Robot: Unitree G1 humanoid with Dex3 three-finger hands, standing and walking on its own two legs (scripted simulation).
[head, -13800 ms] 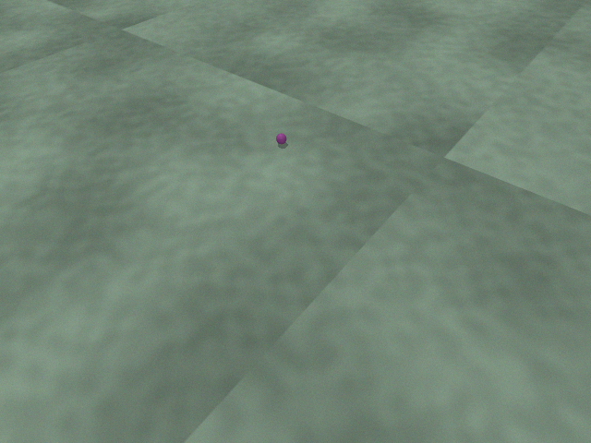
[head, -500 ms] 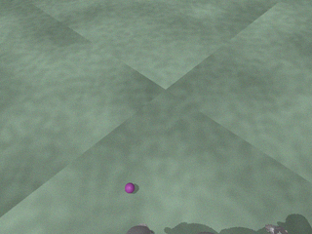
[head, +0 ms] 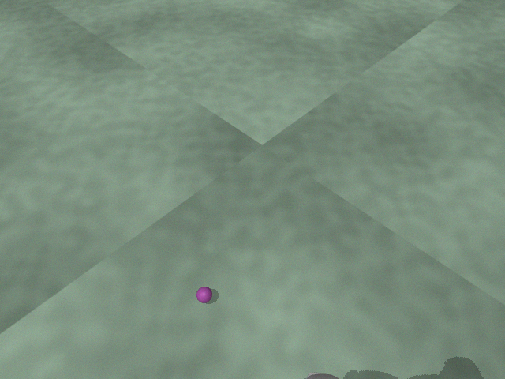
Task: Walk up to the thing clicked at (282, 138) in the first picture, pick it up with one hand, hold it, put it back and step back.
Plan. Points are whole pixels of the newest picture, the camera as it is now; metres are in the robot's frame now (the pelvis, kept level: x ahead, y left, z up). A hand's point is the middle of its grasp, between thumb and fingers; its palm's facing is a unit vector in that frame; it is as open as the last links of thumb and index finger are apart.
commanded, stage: walk up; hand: left
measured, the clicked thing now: (204, 294) +0.52 +0.23 -0.72
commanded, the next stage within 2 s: stand in 1.02 s
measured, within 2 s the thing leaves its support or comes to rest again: neither
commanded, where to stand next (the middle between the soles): +0.14 -0.01 m, yaw +0 degrees
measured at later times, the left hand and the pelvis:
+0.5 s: hand out of the picture +0.07 +0.25 -0.14, palm faces -0.02 -0.94 -0.35, open 7.4 cm; pelvis +0.01 -0.01 +0.01, yaw +0 degrees
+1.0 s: hand out of the picture +0.13 +0.23 -0.13, palm faces -0.06 -0.94 -0.34, open 7.4 cm; pelvis +0.03 -0.02 +0.02, yaw -2 degrees
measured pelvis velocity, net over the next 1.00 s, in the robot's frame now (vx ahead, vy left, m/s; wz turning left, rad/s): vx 0.03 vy -0.02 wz -0.03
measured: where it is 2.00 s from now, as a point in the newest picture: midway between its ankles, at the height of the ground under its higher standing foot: outside the picture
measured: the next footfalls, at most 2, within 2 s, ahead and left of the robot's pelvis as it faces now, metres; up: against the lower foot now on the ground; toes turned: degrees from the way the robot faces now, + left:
none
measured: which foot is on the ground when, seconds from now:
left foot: down 0.00-1.00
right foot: down 0.00-1.00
